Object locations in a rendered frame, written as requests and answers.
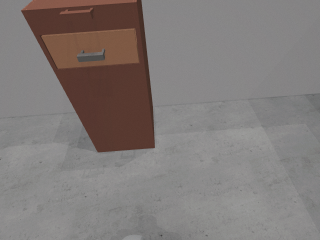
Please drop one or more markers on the handle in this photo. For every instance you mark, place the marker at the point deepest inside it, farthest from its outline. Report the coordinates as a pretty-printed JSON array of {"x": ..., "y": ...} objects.
[
  {"x": 76, "y": 15},
  {"x": 92, "y": 56}
]

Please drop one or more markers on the cabinet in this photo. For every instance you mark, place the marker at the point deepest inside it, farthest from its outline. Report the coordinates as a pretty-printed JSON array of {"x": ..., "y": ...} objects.
[{"x": 113, "y": 102}]

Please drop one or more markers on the drawer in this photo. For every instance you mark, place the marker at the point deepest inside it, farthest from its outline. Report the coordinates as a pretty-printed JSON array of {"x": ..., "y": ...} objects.
[{"x": 120, "y": 46}]

